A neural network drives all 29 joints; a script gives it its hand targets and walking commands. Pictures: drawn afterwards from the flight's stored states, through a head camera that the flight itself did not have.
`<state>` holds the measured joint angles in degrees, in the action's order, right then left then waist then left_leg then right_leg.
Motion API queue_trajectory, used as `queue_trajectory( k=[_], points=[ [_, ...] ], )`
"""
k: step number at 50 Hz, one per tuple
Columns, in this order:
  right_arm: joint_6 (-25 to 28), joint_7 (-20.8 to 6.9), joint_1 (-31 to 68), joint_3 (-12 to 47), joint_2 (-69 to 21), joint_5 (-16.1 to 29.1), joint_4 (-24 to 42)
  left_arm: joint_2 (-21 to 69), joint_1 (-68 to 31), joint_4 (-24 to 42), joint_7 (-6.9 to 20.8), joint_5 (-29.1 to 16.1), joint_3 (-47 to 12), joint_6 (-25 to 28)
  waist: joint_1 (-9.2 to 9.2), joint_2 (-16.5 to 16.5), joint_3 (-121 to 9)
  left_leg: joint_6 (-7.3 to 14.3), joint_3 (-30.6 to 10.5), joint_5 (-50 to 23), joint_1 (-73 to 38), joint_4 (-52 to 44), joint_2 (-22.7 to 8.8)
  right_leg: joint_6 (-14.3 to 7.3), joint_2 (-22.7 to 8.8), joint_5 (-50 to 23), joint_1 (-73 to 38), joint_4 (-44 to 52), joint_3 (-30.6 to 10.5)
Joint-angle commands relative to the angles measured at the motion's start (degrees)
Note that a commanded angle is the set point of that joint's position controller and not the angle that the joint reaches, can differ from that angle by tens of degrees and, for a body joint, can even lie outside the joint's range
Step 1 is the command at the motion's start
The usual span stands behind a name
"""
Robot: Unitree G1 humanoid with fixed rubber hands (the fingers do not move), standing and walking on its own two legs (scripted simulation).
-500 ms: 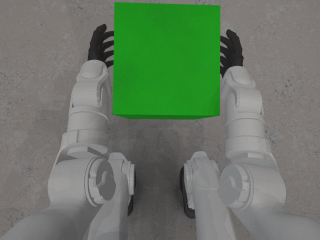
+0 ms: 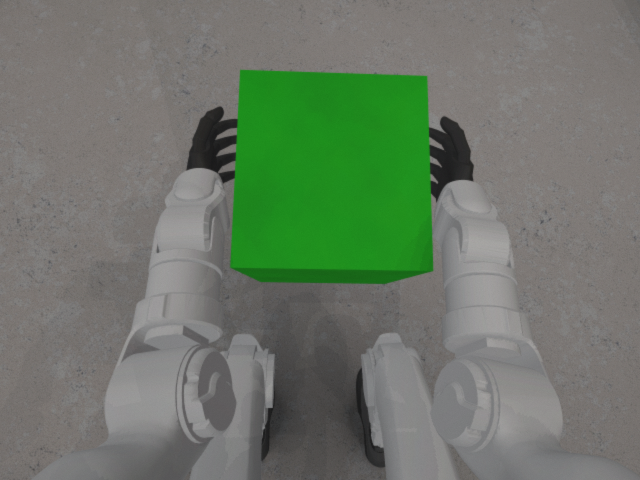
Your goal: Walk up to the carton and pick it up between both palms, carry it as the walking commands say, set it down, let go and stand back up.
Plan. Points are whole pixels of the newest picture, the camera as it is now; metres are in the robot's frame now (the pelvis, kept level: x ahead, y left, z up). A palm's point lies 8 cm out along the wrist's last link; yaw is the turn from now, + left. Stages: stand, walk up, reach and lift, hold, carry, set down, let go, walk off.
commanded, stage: reach and lift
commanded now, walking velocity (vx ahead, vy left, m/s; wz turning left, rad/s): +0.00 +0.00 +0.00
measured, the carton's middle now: (327, 199) +0.47 -0.01 -0.12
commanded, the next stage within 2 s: none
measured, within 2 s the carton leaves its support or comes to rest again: neither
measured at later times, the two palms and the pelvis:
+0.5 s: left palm (185, 164) +0.46 +0.14 +0.02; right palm (481, 177) +0.45 -0.15 +0.03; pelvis +0.02 +0.00 +0.06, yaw +0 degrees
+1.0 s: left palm (156, 151) +0.44 +0.14 +0.09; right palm (527, 167) +0.42 -0.15 +0.10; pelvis +0.04 +0.00 +0.13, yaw +0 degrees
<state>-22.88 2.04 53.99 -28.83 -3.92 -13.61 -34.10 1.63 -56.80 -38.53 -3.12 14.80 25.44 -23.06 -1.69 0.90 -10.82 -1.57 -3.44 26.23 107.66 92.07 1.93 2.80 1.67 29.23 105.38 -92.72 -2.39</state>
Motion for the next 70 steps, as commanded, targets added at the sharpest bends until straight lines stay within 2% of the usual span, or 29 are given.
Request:
queue_trajectory(
  k=[1,36,70],
  points=[
    [0.8,-14.7,39.3,32.8,-59.3,9.6,-2.7,63.2,-36.4,-2.3,14.3,-9.6,-30.5,1.4,-1.06,2.0,-56.1,0.1,6.1,-11.4,-38.8,-9.8,8.8,-0.6,8.9,-12.8,-26.9,11.0,6.9],
    [1.9,-15.3,22.8,35.8,-63.8,7.9,-0.1,66.9,-19.8,-0.5,15.5,-7.4,-33.3,2.9,-0.49,0.7,-45.2,0.7,3.1,-14.9,-56.4,-27.4,7.8,-0.5,8.4,-16.7,-46.1,28.3,3.6],
    [1.2,-16.3,5.2,39.9,-64.0,6.2,5.3,66.6,-3.2,5.0,17.9,-5.8,-36.9,2.3,-0.35,0.1,-30.0,1.6,0.3,-23.5,-79.5,-48.9,5.6,-1.0,6.0,-25.1,-70.9,50.3,0.6]
  ],
)
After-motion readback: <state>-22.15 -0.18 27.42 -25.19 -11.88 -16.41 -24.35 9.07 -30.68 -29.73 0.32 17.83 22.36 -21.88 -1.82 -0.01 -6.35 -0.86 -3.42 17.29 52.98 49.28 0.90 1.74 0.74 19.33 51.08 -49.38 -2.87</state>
